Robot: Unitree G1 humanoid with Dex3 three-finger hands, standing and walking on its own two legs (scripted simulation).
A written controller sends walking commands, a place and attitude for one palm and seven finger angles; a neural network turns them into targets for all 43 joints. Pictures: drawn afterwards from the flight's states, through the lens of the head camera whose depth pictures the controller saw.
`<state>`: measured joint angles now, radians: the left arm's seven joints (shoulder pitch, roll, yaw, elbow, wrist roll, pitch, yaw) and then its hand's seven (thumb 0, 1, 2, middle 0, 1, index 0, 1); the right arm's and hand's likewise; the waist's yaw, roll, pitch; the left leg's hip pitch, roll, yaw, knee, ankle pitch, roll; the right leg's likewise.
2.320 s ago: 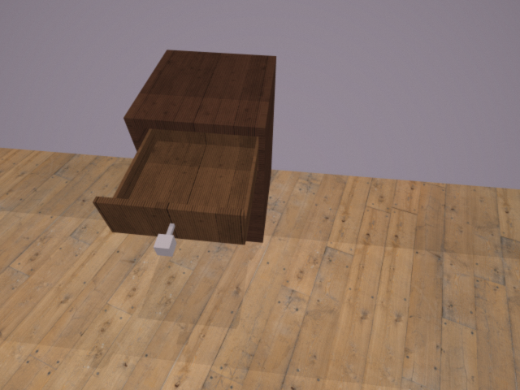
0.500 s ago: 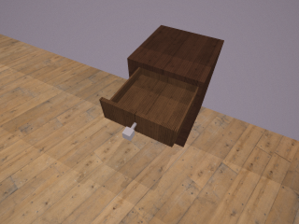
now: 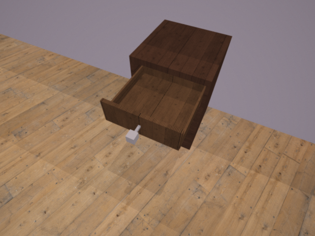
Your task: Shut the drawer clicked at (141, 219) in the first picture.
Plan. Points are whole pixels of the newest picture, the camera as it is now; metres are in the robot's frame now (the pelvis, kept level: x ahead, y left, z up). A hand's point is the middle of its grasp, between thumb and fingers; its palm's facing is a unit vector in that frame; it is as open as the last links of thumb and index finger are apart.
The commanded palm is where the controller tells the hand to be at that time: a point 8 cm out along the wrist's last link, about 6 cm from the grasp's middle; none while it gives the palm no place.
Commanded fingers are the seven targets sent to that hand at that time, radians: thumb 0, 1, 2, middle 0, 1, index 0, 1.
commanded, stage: turn to face it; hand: left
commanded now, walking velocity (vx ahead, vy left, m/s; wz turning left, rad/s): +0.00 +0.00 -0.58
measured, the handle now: (134, 133) +0.52 +0.14 -0.22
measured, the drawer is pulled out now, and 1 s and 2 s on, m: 0.30 0.30 0.30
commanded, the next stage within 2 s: take the last steps up to it in 0.56 s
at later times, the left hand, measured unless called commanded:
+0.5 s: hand out of the picture +0.08 +0.16 -0.16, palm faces -0.14 -0.96 -0.26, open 7.4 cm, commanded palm none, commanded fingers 0.00 0.90 0.90 -0.20 -0.30 -0.20 -0.30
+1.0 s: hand (115, 231) +0.15 +0.13 -0.16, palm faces -0.27 -0.94 -0.22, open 7.3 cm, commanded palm none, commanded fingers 0.00 0.90 0.90 -0.20 -0.30 -0.20 -0.30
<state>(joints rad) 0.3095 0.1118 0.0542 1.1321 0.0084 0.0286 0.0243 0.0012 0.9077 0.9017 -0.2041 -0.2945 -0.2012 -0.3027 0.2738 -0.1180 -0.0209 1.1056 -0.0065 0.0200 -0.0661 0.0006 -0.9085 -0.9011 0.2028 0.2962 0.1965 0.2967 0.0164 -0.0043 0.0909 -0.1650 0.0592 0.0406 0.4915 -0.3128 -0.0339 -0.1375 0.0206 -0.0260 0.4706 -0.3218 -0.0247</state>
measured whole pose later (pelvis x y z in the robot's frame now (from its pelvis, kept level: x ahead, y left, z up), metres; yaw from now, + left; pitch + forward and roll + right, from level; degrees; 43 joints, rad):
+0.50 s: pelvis -0.01 -0.03 +0.01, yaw -14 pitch +0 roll +1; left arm 0.23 0.19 0.09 0.96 0.03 0.03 0.02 0.00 0.91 0.90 -0.20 -0.29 -0.20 -0.30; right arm 0.07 -0.20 -0.06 0.94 0.00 0.04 -0.04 0.00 -0.91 -0.90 0.20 0.30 0.20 0.30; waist 0.03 -0.01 0.11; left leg -0.43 0.03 -0.02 0.90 -0.42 -0.06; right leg -0.19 0.10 0.11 0.44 -0.25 -0.09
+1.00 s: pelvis +0.05 -0.03 +0.00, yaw -18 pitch +0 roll +0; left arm 0.21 0.16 0.06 1.01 0.02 -0.01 0.00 0.00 0.91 0.90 -0.20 -0.29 -0.20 -0.30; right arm 0.32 -0.20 -0.04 1.06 -0.02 0.03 -0.02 0.00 -0.92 -0.90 0.20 0.30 0.20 0.30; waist -0.02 0.03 0.10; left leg -0.33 0.02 0.02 0.79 -0.46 -0.02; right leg -0.17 0.00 -0.02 0.50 -0.32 -0.02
